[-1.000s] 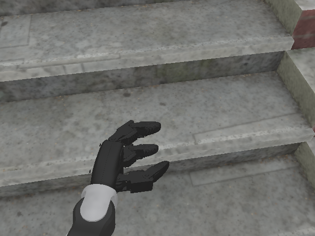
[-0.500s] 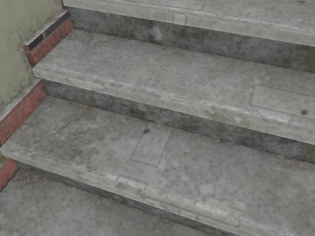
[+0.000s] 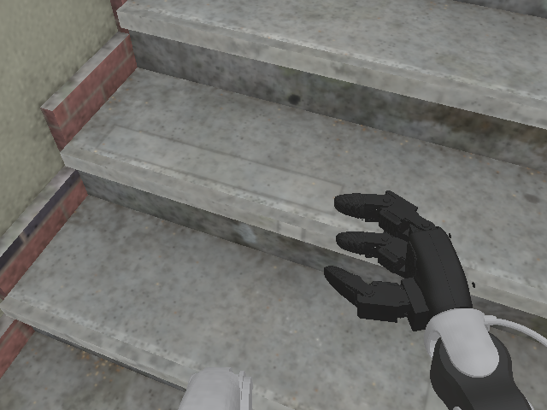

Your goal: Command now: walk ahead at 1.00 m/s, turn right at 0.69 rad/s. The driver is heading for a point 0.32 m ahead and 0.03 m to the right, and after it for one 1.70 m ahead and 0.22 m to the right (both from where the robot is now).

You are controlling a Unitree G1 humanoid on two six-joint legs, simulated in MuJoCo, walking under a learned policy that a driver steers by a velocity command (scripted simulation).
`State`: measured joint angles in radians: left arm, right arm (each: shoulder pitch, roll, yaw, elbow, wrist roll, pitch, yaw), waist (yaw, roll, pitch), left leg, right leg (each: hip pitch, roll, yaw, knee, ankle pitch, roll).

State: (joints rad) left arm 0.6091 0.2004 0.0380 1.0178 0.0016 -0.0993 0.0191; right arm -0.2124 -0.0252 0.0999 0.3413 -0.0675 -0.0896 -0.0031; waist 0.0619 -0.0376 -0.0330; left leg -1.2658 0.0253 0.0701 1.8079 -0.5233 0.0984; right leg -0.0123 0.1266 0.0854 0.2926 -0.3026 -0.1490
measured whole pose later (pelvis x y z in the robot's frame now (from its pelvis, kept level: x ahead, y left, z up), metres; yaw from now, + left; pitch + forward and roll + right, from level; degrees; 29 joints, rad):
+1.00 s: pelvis +0.80 -0.17 +0.47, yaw -5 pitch +4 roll +0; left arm -0.02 0.03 -0.08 0.43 0.09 -0.11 0.02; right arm 0.52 -0.24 -0.05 0.94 -0.03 -0.06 0.01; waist 0.00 0.01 -0.12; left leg -0.24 -0.22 -0.12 0.59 -0.40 0.16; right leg -1.19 -0.01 0.08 2.25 -0.42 -0.09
